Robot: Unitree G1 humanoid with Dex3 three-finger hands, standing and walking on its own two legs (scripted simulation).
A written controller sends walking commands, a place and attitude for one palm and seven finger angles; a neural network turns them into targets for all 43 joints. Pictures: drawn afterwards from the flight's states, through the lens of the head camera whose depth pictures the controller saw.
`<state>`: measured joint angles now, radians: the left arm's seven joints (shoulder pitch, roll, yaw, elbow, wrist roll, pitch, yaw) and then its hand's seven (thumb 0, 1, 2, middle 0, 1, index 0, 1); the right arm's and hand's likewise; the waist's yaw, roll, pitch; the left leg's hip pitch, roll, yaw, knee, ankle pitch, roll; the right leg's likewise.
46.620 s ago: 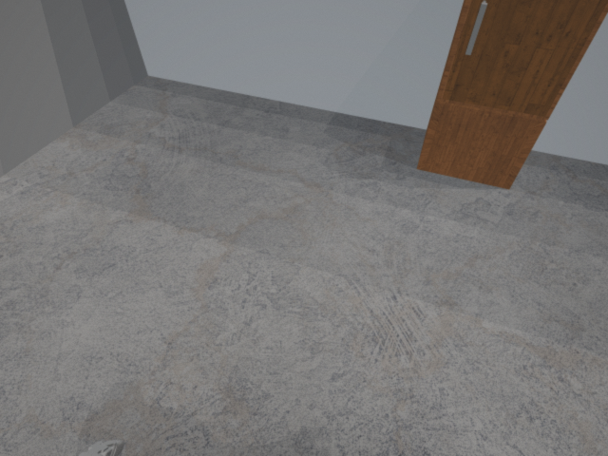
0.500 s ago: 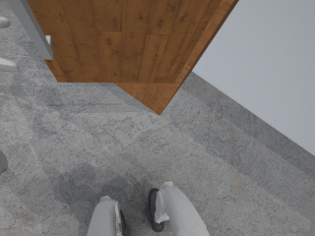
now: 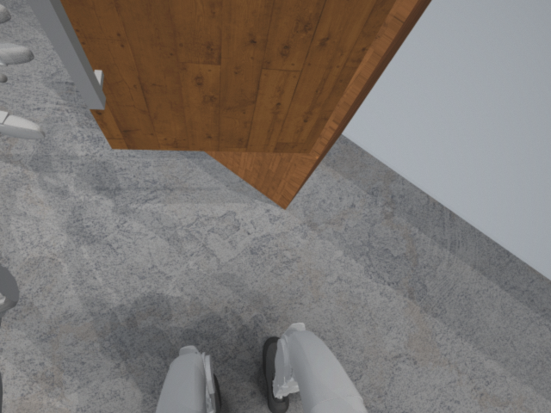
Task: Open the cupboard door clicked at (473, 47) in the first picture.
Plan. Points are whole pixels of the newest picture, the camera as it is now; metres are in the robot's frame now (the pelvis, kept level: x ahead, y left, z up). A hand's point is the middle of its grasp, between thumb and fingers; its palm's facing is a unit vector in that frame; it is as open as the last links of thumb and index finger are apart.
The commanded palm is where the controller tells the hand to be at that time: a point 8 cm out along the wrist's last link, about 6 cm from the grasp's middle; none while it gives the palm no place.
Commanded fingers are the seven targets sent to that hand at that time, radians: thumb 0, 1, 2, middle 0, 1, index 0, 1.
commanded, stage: slide the fingers in behind the handle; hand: left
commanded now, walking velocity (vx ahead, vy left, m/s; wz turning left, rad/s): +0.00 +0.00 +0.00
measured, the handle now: (75, 44) +0.58 +0.20 +0.06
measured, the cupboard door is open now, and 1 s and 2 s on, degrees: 39 38 38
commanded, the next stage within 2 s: close the thumb around the handle in 1.62 s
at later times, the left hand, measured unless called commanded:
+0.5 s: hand (30, 75) +0.53 +0.25 +0.06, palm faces -0.03 -1.00 -0.02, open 14.1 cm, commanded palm +0.52 +0.26 +0.06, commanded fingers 0.00 -0.50 0.30 -0.30 -1.20 -0.30 -1.20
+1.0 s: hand (81, 77) +0.53 +0.20 +0.06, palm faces -0.05 -1.00 -0.02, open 13.9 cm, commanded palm +0.51 +0.23 +0.06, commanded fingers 0.00 -0.50 0.30 -0.30 -1.20 -0.30 -1.20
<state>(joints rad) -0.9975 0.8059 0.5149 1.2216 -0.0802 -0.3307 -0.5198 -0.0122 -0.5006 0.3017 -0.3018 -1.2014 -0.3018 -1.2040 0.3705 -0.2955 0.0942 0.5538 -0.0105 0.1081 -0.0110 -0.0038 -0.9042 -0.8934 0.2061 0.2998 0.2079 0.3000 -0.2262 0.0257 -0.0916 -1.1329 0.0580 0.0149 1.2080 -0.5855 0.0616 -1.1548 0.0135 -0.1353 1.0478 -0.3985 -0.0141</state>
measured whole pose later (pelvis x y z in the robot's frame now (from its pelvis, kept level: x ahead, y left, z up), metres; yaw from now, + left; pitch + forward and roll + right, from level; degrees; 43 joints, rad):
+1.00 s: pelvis +0.00 -0.01 +0.01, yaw +1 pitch +28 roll -5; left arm -0.98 0.60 0.41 1.18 -0.07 -0.37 -0.34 -0.01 -0.50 0.30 -0.30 -1.20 -0.30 -1.21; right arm 0.38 -0.27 0.07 0.58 -0.02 0.11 0.02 0.00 -0.90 -0.89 0.21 0.30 0.21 0.30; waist -0.22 0.04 -0.10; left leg -1.09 0.05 0.03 1.17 -0.57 0.05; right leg -1.13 0.01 -0.12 1.04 -0.40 -0.02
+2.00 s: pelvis -0.01 +0.00 +0.00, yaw +0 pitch +27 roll -5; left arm -0.97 0.58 0.41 1.19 -0.08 -0.39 -0.34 -0.01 -0.16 0.45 -0.33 -1.24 -0.33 -1.24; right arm 0.39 -0.28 0.07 0.59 -0.02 0.08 0.01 0.00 -0.91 -0.89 0.21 0.30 0.21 0.30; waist -0.21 0.04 -0.11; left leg -1.09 0.04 0.03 1.19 -0.57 0.06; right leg -1.13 0.01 -0.11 1.06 -0.40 -0.02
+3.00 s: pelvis +0.02 -0.01 +0.03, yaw +0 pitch +23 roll -3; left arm -0.43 0.32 0.29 0.67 -0.21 -0.40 -0.24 0.01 0.73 0.75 -0.32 -1.32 -0.35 -1.35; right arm 0.38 -0.26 0.02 0.52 0.02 0.08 0.05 0.00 -0.91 -0.89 0.20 0.30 0.21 0.30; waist -0.12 0.03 -0.15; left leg -0.89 0.04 0.07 1.03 -0.55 0.05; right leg -0.96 0.02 -0.07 0.95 -0.39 -0.02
